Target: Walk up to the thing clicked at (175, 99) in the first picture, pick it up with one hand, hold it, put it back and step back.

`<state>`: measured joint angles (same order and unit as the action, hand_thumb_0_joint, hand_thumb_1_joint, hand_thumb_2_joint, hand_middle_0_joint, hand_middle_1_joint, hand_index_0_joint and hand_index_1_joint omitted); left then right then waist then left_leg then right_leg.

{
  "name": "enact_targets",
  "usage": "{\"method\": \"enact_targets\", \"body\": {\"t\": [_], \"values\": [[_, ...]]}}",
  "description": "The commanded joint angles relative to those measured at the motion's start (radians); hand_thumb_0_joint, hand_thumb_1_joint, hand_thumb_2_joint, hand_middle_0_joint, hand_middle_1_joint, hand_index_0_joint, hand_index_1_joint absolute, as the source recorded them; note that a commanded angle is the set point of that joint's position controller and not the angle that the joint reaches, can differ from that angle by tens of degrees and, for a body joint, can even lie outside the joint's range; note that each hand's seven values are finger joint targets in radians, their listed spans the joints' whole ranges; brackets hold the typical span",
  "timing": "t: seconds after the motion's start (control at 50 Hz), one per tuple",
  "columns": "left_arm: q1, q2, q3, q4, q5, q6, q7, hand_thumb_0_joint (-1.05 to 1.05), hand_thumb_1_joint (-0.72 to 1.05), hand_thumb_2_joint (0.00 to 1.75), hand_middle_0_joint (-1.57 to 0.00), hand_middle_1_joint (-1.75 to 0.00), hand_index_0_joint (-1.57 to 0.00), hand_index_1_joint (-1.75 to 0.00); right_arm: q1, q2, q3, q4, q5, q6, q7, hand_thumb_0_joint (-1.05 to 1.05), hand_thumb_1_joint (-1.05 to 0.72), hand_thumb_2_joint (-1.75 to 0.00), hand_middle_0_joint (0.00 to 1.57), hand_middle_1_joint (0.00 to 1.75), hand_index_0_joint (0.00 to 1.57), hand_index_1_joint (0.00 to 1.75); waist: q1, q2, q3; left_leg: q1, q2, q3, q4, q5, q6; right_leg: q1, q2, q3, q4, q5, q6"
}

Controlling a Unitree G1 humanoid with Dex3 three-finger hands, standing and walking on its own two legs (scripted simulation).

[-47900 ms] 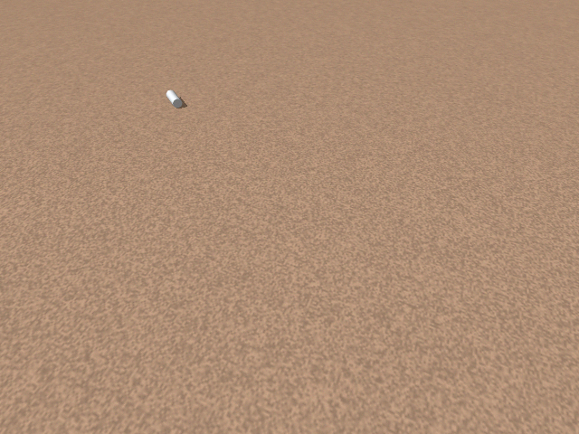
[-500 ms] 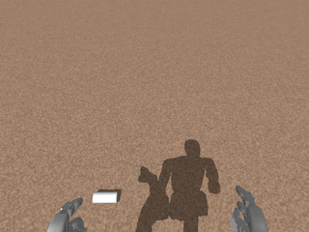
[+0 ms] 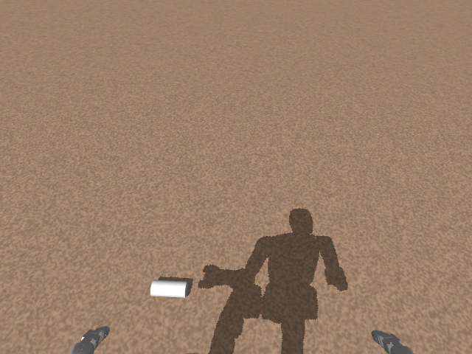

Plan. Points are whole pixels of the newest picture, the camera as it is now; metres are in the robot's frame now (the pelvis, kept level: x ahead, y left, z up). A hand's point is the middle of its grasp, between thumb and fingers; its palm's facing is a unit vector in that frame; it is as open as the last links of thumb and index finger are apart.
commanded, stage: stand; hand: left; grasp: from above
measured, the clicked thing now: (169, 288) +0.46 +0.28 -0.71
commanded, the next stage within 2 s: none
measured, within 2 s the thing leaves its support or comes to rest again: neither
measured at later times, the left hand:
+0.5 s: hand out of the picture +0.04 +0.24 -0.13, palm faces +0.02 -0.94 -0.33, open 7.4 cm
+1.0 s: hand out of the picture +0.05 +0.23 -0.12, palm faces -0.01 -0.94 -0.33, open 7.4 cm
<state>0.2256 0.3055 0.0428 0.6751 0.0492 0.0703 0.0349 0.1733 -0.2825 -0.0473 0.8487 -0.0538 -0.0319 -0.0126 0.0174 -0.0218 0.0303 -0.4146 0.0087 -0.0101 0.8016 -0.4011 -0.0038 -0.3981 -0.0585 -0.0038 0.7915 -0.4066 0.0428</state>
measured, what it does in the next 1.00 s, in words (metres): stands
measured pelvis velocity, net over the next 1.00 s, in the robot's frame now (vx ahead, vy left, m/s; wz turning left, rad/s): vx -0.01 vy -0.01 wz -0.01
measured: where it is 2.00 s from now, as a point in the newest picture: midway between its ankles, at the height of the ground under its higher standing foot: outside the picture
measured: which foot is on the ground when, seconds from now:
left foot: down 0.00-1.00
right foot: down 0.00-1.00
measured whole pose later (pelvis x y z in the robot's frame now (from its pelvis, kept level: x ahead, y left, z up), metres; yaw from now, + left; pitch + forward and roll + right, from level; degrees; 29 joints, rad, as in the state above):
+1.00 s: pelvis -0.01 -0.01 +0.04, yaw -1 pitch -5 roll +0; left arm 0.15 0.31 0.03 1.14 0.03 0.00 0.02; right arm 0.16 -0.31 -0.03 1.13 -0.02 0.01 -0.01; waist 0.00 0.01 0.07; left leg -0.12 0.03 0.00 0.38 -0.18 -0.03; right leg -0.11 -0.03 -0.01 0.37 -0.18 0.03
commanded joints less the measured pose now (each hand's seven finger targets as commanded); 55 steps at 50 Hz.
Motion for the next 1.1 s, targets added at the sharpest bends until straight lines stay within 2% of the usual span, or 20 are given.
{"method": "enact_targets", "body": {"t": [0.0,0.06,0.1,0.16,0.18,0.26,0.28,0.32,0.44,0.48,0.54,0.56,0.6,0.64,0.72,0.8,0.86,0.9,1.0,1.08], "values": [[-0.04,0.117,0.049,0.032,-0.008,-0.063,0.008,0.0,0.9,0.9,-0.2,-0.3,-0.2,-0.3,-0.045,-0.164,-0.046,-0.04,-0.003,-0.022,-0.009,0.0,-0.9,-0.9,0.2,0.3,0.2,0.3,0.015,0.108,-0.082,0.079,0.074,-0.131,-0.29,0.139,0.067,0.103,-0.008,0.023,-0.177,0.141,-0.059],[-0.033,0.13,0.048,0.118,-0.007,-0.073,0.007,0.0,0.9,0.9,-0.2,-0.3,-0.2,-0.3,-0.05,-0.171,-0.044,0.003,0.006,-0.016,-0.015,0.0,-0.9,-0.9,0.2,0.3,0.2,0.3,0.015,0.083,-0.072,0.129,0.072,-0.114,-0.312,0.216,0.053,0.153,-0.023,0.035,-0.247,0.221,-0.062],[-0.035,0.144,0.047,0.166,-0.009,-0.079,0.008,0.0,0.9,0.9,-0.2,-0.3,-0.2,-0.3,-0.026,-0.166,-0.041,0.035,0.011,-0.01,-0.02,0.0,-0.9,-0.9,0.2,0.3,0.2,0.3,0.001,0.042,-0.07,0.182,0.062,-0.089,-0.313,0.298,0.042,0.175,-0.04,0.052,-0.282,0.296,-0.065],[-0.037,0.151,0.041,0.226,-0.018,-0.084,0.011,0.0,0.9,0.9,-0.2,-0.3,-0.2,-0.3,-0.006,-0.172,-0.04,0.084,0.016,-0.001,-0.025,0.0,-0.9,-0.9,0.2,0.3,0.2,0.3,-0.007,0.019,-0.063,0.231,0.06,-0.073,-0.331,0.346,0.034,0.212,-0.056,0.059,-0.335,0.353,-0.065],[-0.045,0.153,0.04,0.239,-0.019,-0.083,0.012,0.0,0.9,0.9,-0.2,-0.3,-0.2,-0.3,-0.002,-0.178,-0.039,0.097,0.018,0.0,-0.027,0.0,-0.9,-0.9,0.2,0.3,0.2,0.3,-0.009,0.03,-0.063,0.249,0.066,-0.073,-0.353,0.345,0.034,0.218,-0.054,0.057,-0.342,0.346,-0.063],[-0.053,0.155,0.034,0.298,-0.017,-0.075,0.012,0.0,0.9,0.9,-0.2,-0.3,-0.2,-0.3,-0.023,-0.181,-0.037,0.132,0.022,0.009,-0.026,0.0,-0.9,-0.9,0.2,0.3,0.2,0.3,-0.007,0.045,-0.009,0.249,0.079,-0.091,-0.445,0.217,0.028,0.214,-0.04,0.044,-0.396,0.226,-0.055],[-0.056,0.157,0.033,0.31,-0.018,-0.077,0.011,0.0,0.9,0.9,-0.2,-0.3,-0.2,-0.3,-0.022,-0.186,-0.037,0.141,0.022,0.009,-0.025,0.0,-0.9,-0.9,0.2,0.3,0.2,0.3,-0.005,0.051,-0.014,0.244,0.081,-0.092,-0.451,0.242,0.028,0.247,-0.045,0.046,-0.4,0.249,-0.054],[-0.043,0.148,0.027,0.335,-0.015,-0.076,0.01,0.0,0.9,0.9,-0.2,-0.3,-0.2,-0.3,-0.039,-0.181,-0.036,0.155,0.022,0.01,-0.025,0.0,-0.9,-0.9,0.2,0.3,0.2,0.3,0.003,0.042,0.011,0.249,0.081,-0.09,-0.466,0.234,0.022,0.239,-0.044,0.045,-0.417,0.233,-0.052],[-0.06,0.164,0.026,0.372,-0.016,-0.082,0.008,0.0,0.9,0.9,-0.2,-0.3,-0.2,-0.3,-0.038,-0.18,-0.033,0.184,0.023,0.013,-0.019,0.0,-0.9,-0.9,0.2,0.3,0.2,0.3,-0.002,0.025,0.023,0.261,0.078,-0.08,-0.498,0.199,0.016,0.246,-0.051,0.053,-0.465,0.204,-0.048],[-0.069,0.164,0.025,0.38,-0.018,-0.081,0.006,0.0,0.9,0.9,-0.2,-0.3,-0.2,-0.3,-0.037,-0.182,-0.031,0.192,0.022,0.017,-0.016,0.0,-0.9,-0.9,0.2,0.3,0.2,0.3,-0.004,0.046,0.05,0.224,0.079,-0.086,-0.513,0.124,0.017,0.247,-0.044,0.052,-0.474,0.157,-0.044],[-0.063,0.165,0.022,0.392,-0.019,-0.086,0.005,0.0,0.9,0.9,-0.2,-0.3,-0.2,-0.3,-0.046,-0.18,-0.029,0.196,0.025,0.014,-0.014,0.0,-0.9,-0.9,0.2,0.3,0.2,0.3,-0.001,0.029,0.033,0.264,0.084,-0.081,-0.505,0.194,0.016,0.245,-0.053,0.057,-0.481,0.195,-0.048],[-0.068,0.173,0.024,0.395,-0.018,-0.086,0.004,0.0,0.9,0.9,-0.2,-0.3,-0.2,-0.3,-0.035,-0.176,-0.027,0.201,0.026,0.016,-0.013,0.0,-0.9,-0.9,0.2,0.3,0.2,0.3,-0.005,0.024,0.046,0.249,0.082,-0.08,-0.513,0.155,0.015,0.235,-0.049,0.058,-0.491,0.165,-0.045],[-0.079,0.18,0.026,0.398,-0.019,-0.087,0.004,0.0,0.9,0.9,-0.2,-0.3,-0.2,-0.3,-0.041,-0.184,-0.026,0.203,0.025,0.017,-0.012,0.0,-0.9,-0.9,0.2,0.3,0.2,0.3,-0.005,0.028,0.036,0.245,0.081,-0.075,-0.511,0.161,0.015,0.251,-0.053,0.063,-0.494,0.169,-0.046],[-0.086,0.185,0.025,0.396,-0.021,-0.092,0.003,0.0,0.9,0.9,-0.2,-0.3,-0.2,-0.3,-0.035,-0.19,-0.026,0.206,0.028,0.014,-0.01,0.0,-0.9,-0.9,0.2,0.3,0.2,0.3,-0.009,0.018,0.024,0.275,0.086,-0.072,-0.501,0.216,0.017,0.251,-0.063,0.075,-0.503,0.191,-0.048],[-0.098,0.186,0.023,0.4,-0.022,-0.093,0.003,0.0,0.9,0.9,-0.2,-0.3,-0.2,-0.3,-0.049,-0.194,-0.021,0.209,0.029,0.014,-0.01,0.0,-0.9,-0.9,0.2,0.3,0.2,0.3,-0.009,0.021,0.014,0.285,0.092,-0.071,-0.497,0.248,0.017,0.261,-0.063,0.07,-0.503,0.227,-0.048],[-0.109,0.193,0.022,0.401,-0.024,-0.091,-0.001,0.0,0.9,0.9,-0.2,-0.3,-0.2,-0.3,-0.042,-0.201,-0.016,0.22,0.029,0.013,-0.009,0.0,-0.9,-0.9,0.2,0.3,0.2,0.3,-0.013,0.034,0.019,0.278,0.093,-0.067,-0.505,0.234,0.014,0.261,-0.06,0.072,-0.508,0.217,-0.049],[-0.104,0.198,0.019,0.409,-0.022,-0.087,-0.004,0.0,0.9,0.9,-0.2,-0.3,-0.2,-0.3,-0.048,-0.205,-0.014,0.224,0.03,0.019,-0.008,0.0,-0.9,-0.9,0.2,0.3,0.2,0.3,-0.01,0.011,0.057,0.248,0.087,-0.068,-0.517,0.147,0.012,0.227,-0.052,0.072,-0.527,0.113,-0.047],[-0.118,0.203,0.022,0.404,-0.026,-0.09,-0.005,0.0,0.9,0.9,-0.2,-0.3,-0.2,-0.3,-0.037,-0.204,-0.012,0.228,0.03,0.017,-0.007,0.0,-0.9,-0.9,0.2,0.3,0.2,0.3,-0.014,0.024,0.014,0.274,0.096,-0.064,-0.512,0.198,0.015,0.254,-0.061,0.081,-0.517,0.182,-0.051],[-0.115,0.202,0.017,0.41,-0.027,-0.09,-0.008,0.0,0.9,0.9,-0.2,-0.3,-0.2,-0.3,-0.044,-0.214,-0.01,0.232,0.032,0.015,-0.006,0.0,-0.9,-0.9,0.2,0.3,0.2,0.3,-0.015,0.029,0.039,0.261,0.095,-0.064,-0.517,0.178,0.014,0.234,-0.055,0.08,-0.525,0.151,-0.051],[-0.129,0.207,0.02,0.408,-0.031,-0.093,-0.009,0.0,0.9,0.9,-0.2,-0.3,-0.2,-0.3,-0.047,-0.211,-0.006,0.233,0.031,0.01,-0.007,0.0,-0.9,-0.9,0.2,0.3,0.2,0.3,-0.016,0.036,-0.013,0.287,0.104,-0.061,-0.519,0.257,0.014,0.276,-0.06,0.078,-0.502,0.254,-0.053]]}}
